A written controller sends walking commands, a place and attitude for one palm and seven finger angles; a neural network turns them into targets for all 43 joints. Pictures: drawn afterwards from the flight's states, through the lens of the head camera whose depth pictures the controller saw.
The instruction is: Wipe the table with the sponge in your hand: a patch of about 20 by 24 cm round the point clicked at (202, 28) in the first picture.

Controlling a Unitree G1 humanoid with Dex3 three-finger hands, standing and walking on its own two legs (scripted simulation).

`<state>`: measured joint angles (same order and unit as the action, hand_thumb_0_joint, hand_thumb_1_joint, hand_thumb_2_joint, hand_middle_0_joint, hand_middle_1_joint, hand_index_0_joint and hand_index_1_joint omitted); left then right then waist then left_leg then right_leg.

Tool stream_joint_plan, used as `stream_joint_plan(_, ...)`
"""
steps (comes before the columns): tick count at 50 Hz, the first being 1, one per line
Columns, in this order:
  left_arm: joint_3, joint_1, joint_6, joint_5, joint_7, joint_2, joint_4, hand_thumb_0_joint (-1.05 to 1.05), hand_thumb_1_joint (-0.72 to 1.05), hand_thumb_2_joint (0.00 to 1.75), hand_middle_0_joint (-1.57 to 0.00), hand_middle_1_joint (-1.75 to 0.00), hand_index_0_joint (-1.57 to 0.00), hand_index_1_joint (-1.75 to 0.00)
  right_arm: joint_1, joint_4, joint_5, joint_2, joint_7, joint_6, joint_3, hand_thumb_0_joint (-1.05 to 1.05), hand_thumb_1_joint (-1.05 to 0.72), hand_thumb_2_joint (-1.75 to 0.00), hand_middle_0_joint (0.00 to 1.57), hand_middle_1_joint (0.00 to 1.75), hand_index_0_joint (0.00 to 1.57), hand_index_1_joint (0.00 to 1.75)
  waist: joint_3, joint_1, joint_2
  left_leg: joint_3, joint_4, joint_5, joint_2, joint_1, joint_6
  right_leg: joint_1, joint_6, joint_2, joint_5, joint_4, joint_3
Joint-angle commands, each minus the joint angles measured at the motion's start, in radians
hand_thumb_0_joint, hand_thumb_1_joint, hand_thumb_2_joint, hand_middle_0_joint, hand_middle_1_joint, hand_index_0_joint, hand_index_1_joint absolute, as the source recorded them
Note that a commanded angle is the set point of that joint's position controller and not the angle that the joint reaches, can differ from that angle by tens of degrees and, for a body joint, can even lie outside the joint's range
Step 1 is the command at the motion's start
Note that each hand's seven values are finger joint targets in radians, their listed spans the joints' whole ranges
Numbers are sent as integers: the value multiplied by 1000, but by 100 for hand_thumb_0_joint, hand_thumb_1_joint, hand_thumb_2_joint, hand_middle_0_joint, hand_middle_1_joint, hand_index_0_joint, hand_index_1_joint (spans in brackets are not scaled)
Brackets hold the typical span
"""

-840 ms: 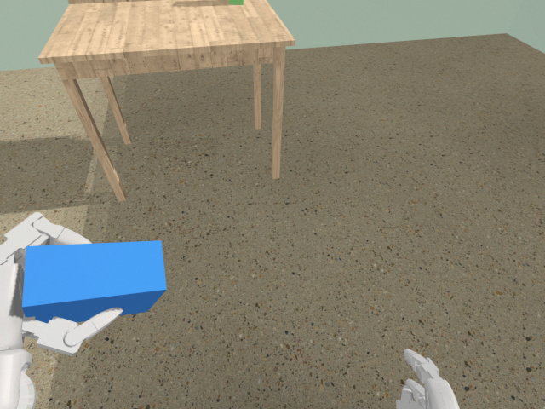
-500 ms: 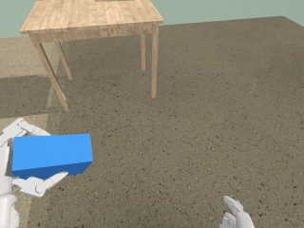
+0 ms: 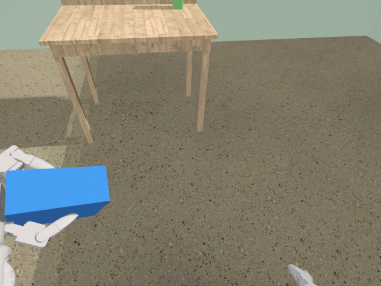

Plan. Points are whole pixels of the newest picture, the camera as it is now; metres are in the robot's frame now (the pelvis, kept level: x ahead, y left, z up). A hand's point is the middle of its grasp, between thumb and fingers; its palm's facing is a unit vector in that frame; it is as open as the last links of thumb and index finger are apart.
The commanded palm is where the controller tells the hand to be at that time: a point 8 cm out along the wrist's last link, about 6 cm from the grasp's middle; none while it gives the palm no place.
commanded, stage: walk to a spot facing it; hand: left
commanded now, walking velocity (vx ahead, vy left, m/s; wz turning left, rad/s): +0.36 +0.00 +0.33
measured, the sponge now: (73, 195) +0.23 +0.21 +0.15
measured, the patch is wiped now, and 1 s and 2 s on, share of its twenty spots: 0.00 0.00 0.00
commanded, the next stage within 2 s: none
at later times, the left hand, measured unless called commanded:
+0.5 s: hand (46, 151) +0.29 +0.27 +0.17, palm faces +0.53 -0.75 -0.41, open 10.1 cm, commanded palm +0.22 +0.30 +0.19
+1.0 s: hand (102, 108) +0.41 +0.20 +0.19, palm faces +0.53 -0.69 -0.50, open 10.1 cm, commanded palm +0.34 +0.24 +0.19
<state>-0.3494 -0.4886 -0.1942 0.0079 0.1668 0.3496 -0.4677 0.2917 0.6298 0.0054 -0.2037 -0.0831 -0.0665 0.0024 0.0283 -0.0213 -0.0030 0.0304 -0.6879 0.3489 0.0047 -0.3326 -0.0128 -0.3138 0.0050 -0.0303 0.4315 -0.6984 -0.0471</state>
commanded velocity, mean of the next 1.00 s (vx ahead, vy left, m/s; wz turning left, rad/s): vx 0.37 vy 0.00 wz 0.25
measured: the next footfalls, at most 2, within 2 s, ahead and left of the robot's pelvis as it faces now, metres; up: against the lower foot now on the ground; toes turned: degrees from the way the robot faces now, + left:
left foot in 0.36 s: +0.17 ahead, +0.13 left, +0.00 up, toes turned +16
right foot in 0.74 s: +0.29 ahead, -0.14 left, +0.00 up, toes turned -1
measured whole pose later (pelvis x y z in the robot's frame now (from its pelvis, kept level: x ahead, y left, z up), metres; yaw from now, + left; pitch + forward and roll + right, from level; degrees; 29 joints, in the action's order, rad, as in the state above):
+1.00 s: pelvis +0.26 -0.07 +0.02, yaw +15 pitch +0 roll +2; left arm -0.34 -0.52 -0.22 0.00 0.14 0.37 -0.51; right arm 0.21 0.62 0.00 -0.26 -0.06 -0.03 -0.05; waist -0.09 -0.02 0.00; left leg -0.11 -1.02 0.29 -0.10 -0.57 0.03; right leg -0.17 -0.05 -0.10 0.31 -0.49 -0.26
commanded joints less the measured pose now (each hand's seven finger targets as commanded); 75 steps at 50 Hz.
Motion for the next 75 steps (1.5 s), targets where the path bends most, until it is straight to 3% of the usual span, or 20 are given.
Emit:
stream_joint_plan(1,-75,146,-82,-3,7,148,-248,0,10,130,-120,-160,-120,-160,-100,-133,12,-121,-1,-87,-37,0,-90,-90,20,30,20,30,-13,-4,230,434,299,-147,-272,98,-190,-118,4,11,88,-34,16)
stream_joint_plan(4,-79,117,-80,-7,1,151,-268,0,10,130,-120,-160,-120,-160,-119,-138,8,-119,17,-86,-36,0,-90,-90,20,30,20,30,73,17,181,213,145,-368,-194,-13,-118,195,-25,-20,-105,182,14)
stream_joint_plan(6,-115,111,-80,-10,6,200,-238,0,10,130,-120,-160,-120,-160,-116,-145,-6,-91,26,-79,-40,0,-90,-90,20,30,20,30,100,17,-170,-66,-200,-141,-14,-309,-15,442,-148,-279,-276,290,348)
stream_joint_plan(8,-151,79,-87,-26,11,225,-204,0,10,130,-120,-160,-120,-160,-147,-143,-10,-113,25,-69,-54,0,-90,-90,20,30,20,30,1,35,-137,-27,-468,198,-41,-447,18,397,-253,-427,-443,346,474)
stream_joint_plan(16,-119,112,-103,-25,24,175,-276,0,10,130,-120,-160,-120,-160,-148,-177,3,-66,3,-43,-38,0,-90,-90,20,30,20,30,71,9,-53,-277,184,-148,2,200,-1,93,-82,-191,-475,103,-33)
stream_joint_plan(18,-83,108,-108,-35,28,137,-309,0,10,130,-120,-160,-120,-160,-134,-185,-2,-113,-1,-48,-59,0,-90,-90,20,30,20,30,166,-14,264,181,271,-199,-302,508,-141,-202,17,-46,-43,-352,-91)
stream_joint_plan(20,-119,176,-100,-21,26,212,-284,0,10,130,-120,-160,-120,-160,-147,-165,-4,-111,15,-57,-51,0,-90,-90,20,30,20,30,116,-10,213,529,391,-148,-484,381,-280,-349,13,-54,179,-615,66)
stream_joint_plan(27,-111,48,-86,-33,6,144,-357,0,10,130,-120,-160,-120,-160,-155,-157,-14,-91,21,-97,-52,0,-90,-90,20,30,20,30,49,24,243,66,437,-41,-306,119,-167,-201,37,-97,-68,-311,-50)
stream_joint_plan(34,-86,108,-57,-32,-6,129,-156,0,10,130,-120,-160,-120,-160,-153,-151,-8,-95,-11,-77,-44,0,-90,-90,20,30,20,30,16,32,159,-47,265,83,-254,9,-103,108,51,-8,-117,125,-181)
stream_joint_plan(36,-89,149,-40,-20,-5,162,-146,0,10,130,-120,-160,-120,-160,-147,-147,-14,-68,-9,-61,-39,0,-90,-90,20,30,20,30,58,42,-96,-155,-156,106,-134,-164,-51,287,-28,-166,-15,316,67)
stream_joint_plan(37,-135,160,-33,-18,4,233,-159,0,10,130,-120,-160,-120,-160,-187,-169,-10,-58,-5,-60,-31,0,-90,-90,20,30,20,30,54,65,-358,-151,-478,256,-14,-409,-9,372,-156,-407,-72,435,513)
stream_joint_plan(39,-134,180,-50,-32,-1,236,-187,0,10,130,-120,-160,-120,-160,-202,-154,-8,-95,11,-67,-43,0,-90,-90,20,30,20,30,19,47,-236,-4,-673,126,-74,-435,11,303,-194,-457,10,477,575)
stream_joint_plan(43,-150,125,-88,-20,-6,225,-269,0,10,130,-120,-160,-120,-160,-221,-135,-8,-85,15,-24,-37,0,-90,-90,20,30,20,30,17,26,-93,-35,-640,-17,-117,-403,44,264,-135,-349,-325,409,127)
stream_joint_plan(57,-124,113,-79,-30,47,187,-282,0,10,130,-120,-160,-120,-160,-104,-207,-2,-86,8,-22,-64,0,-90,-90,20,30,20,30,119,3,-89,-311,196,-155,8,155,-12,207,-71,-255,-687,6,-133)
stream_joint_plan(58,-103,124,-87,-28,44,175,-284,0,10,130,-120,-160,-120,-160,-95,-211,-5,-101,4,-25,-69,0,-90,-90,20,30,20,30,156,-19,33,-179,224,-193,-62,341,-55,61,-29,-219,-571,-200,-160)
stream_joint_plan(60,-111,205,-107,-30,40,204,-325,0,10,130,-120,-160,-120,-160,-128,-222,-10,-116,29,-38,-56,0,-90,-90,20,30,20,30,126,2,254,519,345,-479,-443,431,-283,-297,15,-10,203,-601,-28)
stream_joint_plan(61,-163,185,-100,-20,20,275,-276,0,10,130,-120,-160,-120,-160,-161,-195,-4,-121,28,-42,-57,0,-90,-90,20,30,20,30,115,9,223,536,377,-294,-477,364,-300,-355,19,-78,173,-651,63)
stream_joint_plan(67,-166,4,-112,-47,2,175,-380,0,10,130,-120,-160,-120,-160,-159,-161,-16,-91,37,-86,-57,0,-90,-90,20,30,20,30,66,39,263,89,419,-38,-297,31,-180,-138,41,-104,-36,-279,-45)
stream_joint_plan(73,-92,113,-77,-37,-9,114,-177,0,10,130,-120,-160,-120,-160,-140,-144,-20,-98,5,-91,-52,0,-90,-90,20,30,20,30,37,33,170,-36,263,141,-219,-31,-101,121,67,-8,-104,114,-187)
stream_joint_plan(75,-97,165,-62,-20,-4,155,-148,0,10,130,-120,-160,-120,-160,-129,-137,-19,-74,-1,-78,-42,0,-90,-90,20,30,20,30,44,37,-37,-107,-55,151,-131,-157,-54,240,-1,-147,10,311,25)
